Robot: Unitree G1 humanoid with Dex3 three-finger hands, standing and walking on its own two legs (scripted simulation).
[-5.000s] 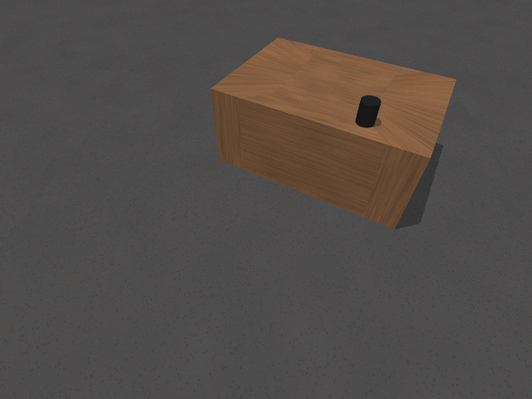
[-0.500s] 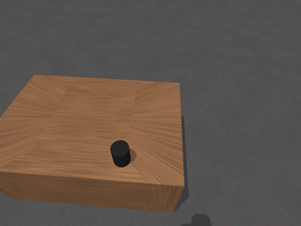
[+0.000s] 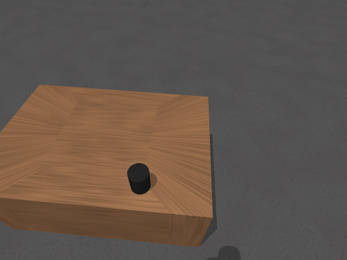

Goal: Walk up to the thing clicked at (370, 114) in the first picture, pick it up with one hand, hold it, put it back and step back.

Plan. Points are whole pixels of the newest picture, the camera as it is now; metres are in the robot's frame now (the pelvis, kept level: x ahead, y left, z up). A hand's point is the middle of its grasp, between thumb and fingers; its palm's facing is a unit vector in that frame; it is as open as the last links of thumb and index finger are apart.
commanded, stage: stand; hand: left
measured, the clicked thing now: (139, 179) +0.46 +0.14 -0.28
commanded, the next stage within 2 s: go down in 1.84 s
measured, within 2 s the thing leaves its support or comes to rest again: neither
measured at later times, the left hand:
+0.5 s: hand out of the picture +0.07 +0.26 -0.16, palm faces -0.03 -0.94 -0.33, open 7.4 cm
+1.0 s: hand out of the picture +0.06 +0.25 -0.16, palm faces -0.03 -0.94 -0.33, open 7.4 cm
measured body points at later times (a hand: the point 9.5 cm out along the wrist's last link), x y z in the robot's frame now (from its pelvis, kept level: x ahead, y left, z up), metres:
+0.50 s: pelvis +0.00 +0.00 +0.00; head +0.01 +0.01 +0.45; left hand +0.07 +0.30 -0.14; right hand +0.08 -0.30 -0.13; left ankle +0.04 +0.12 -0.75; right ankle -0.05 -0.14 -0.75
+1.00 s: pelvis +0.00 +0.00 +0.00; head +0.01 +0.01 +0.45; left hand +0.06 +0.30 -0.14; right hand +0.08 -0.30 -0.13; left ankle +0.04 +0.12 -0.75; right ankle -0.05 -0.15 -0.75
